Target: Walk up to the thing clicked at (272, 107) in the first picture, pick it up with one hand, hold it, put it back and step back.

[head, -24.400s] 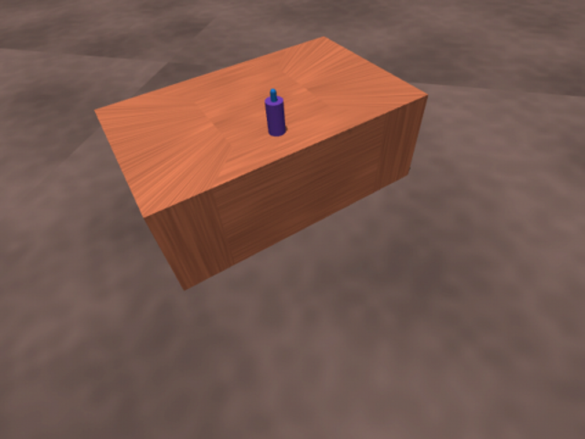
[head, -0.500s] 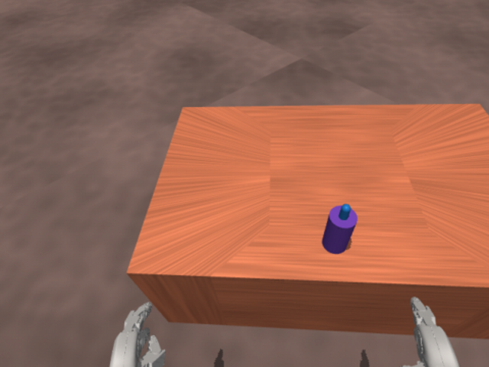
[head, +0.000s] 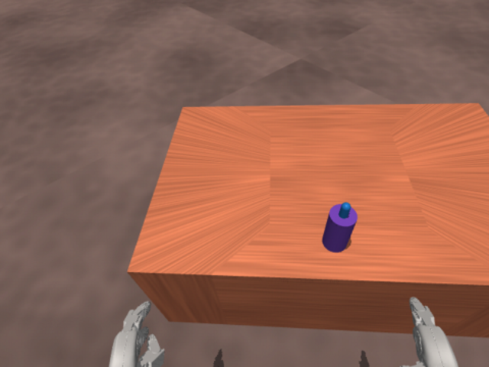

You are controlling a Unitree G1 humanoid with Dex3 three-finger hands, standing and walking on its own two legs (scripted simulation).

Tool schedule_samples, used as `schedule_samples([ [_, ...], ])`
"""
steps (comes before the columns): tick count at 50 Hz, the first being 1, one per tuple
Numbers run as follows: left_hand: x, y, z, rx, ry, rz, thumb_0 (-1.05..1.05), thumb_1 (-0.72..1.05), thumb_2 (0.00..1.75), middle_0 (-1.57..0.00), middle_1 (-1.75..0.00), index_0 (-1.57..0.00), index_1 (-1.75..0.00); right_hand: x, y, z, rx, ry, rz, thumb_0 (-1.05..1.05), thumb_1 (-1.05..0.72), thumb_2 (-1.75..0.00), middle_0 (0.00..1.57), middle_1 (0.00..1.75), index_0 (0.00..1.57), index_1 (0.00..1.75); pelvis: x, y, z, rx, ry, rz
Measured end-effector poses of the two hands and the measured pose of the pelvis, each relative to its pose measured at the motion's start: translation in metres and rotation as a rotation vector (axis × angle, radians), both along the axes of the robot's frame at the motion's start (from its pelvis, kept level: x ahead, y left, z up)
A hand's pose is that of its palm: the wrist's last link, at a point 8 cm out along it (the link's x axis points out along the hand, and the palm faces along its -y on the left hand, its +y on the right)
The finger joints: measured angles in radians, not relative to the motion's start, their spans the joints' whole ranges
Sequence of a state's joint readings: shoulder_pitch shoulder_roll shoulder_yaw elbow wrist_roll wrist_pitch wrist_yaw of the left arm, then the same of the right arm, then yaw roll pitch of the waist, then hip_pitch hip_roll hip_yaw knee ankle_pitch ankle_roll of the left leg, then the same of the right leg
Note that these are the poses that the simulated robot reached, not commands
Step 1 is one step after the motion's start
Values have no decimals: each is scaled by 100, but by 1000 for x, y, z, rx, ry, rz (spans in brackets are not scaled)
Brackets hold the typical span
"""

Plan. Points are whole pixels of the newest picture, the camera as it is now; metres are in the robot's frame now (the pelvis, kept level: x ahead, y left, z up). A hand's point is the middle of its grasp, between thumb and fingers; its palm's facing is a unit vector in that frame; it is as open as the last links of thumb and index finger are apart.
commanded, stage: stand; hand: right
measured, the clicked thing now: (340, 224) +0.49 -0.19 -0.19
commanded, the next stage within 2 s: none
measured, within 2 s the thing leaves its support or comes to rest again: neither
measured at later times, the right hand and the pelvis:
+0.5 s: hand out of the picture +0.10 -0.25 -0.12, palm faces -0.03 +0.93 -0.37, open 9.7 cm; pelvis +0.01 -0.01 +0.02, yaw +0 degrees
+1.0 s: hand out of the picture +0.06 -0.25 -0.10, palm faces -0.02 +0.93 -0.37, open 7.4 cm; pelvis +0.00 +0.00 +0.05, yaw +0 degrees
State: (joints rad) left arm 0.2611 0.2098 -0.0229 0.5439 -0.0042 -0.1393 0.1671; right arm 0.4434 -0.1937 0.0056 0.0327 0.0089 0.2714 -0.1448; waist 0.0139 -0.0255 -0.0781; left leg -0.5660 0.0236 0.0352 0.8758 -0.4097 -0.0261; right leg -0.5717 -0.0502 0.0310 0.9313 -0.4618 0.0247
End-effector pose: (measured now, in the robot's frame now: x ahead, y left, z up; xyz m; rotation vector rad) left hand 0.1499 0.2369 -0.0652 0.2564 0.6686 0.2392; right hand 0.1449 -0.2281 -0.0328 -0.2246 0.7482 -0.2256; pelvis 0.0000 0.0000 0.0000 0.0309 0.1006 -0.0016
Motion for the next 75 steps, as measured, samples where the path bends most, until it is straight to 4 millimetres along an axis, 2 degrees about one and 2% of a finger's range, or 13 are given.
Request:
schedule_samples([
  [8, -1, -3, 0, -1, -3, 2, 2, 90, 90, -20, -30, -21, -30, 0, -3, -1, -3, 1, -2, -1, 49, -9, 8, 8, 8, 7, -1, -2, -1, 1, -1, 0],
  [11, -4, 1, -9, 38, 103, -107, 1, 90, 90, -20, -30, -21, -30, 1, -11, -14, -50, 17, 93, -1, 41, -17, 12, 14, 12, 14, -3, -2, 2, -13, -38, 1],
  [16, -19, 25, -19, 37, 262, -115, 1, 90, 90, -20, -30, -21, -30, -13, -39, -34, -76, 137, 123, -1, 15, -42, 17, 23, 17, 22, -2, -2, 7, -26, -68, 3],
  [23, -53, 52, -19, 47, 401, -25, 1, 91, 90, -20, -30, -21, -30, -46, -65, -46, -82, 291, 63, 0, -34, -74, 20, 28, 20, 28, 5, -6, 16, -31, -89, 2],
  [28, -73, 55, -20, 36, 478, 13, 1, 91, 90, -20, -30, -21, -30, -62, -71, -48, -75, 367, 30, 0, -65, -84, 20, 29, 20, 29, 9, -8, 24, -31, -108, 4],
  [33, -82, 50, -20, 4, 521, 27, 1, 91, 90, -20, -30, -21, -30, -73, -70, -46, -67, 418, 10, 0, -81, -88, 21, 30, 21, 29, 10, -7, 32, -33, -125, 3],
  [43, -84, 44, -18, -40, 540, 23, 1, 91, 90, -20, -30, -21, -30, -88, -64, -36, -60, 468, -11, 1, -89, -90, 21, 30, 21, 30, 5, -2, 45, -40, -157, 3],
  [50, -89, 52, -15, -42, 547, 29, 1, 91, 90, -20, -30, -21, -30, -94, -61, -31, -65, 481, -18, 1, -90, -90, 21, 30, 21, 30, -2, 2, 50, -40, -170, 3],
  [58, -105, 64, -11, -29, 590, 48, 1, 91, 90, -20, -30, -21, -30, -101, -59, -32, -60, 511, -21, 0, -90, -90, 21, 30, 21, 30, -7, 7, 52, -38, -166, 7],
  [66, -118, 70, -10, -20, 632, 65, 1, 91, 90, -20, -30, -21, -30, -99, -55, -34, -50, 526, -17, 0, -90, -90, 21, 30, 21, 30, -6, 10, 54, -37, -164, 8],
  [75, -115, 70, -10, -24, 640, 60, 1, 91, 90, -20, -30, -21, -30, -89, -53, -32, -48, 522, -12, 0, -90, -90, 21, 30, 21, 30, -2, 12, 54, -35, -155, 9],
])
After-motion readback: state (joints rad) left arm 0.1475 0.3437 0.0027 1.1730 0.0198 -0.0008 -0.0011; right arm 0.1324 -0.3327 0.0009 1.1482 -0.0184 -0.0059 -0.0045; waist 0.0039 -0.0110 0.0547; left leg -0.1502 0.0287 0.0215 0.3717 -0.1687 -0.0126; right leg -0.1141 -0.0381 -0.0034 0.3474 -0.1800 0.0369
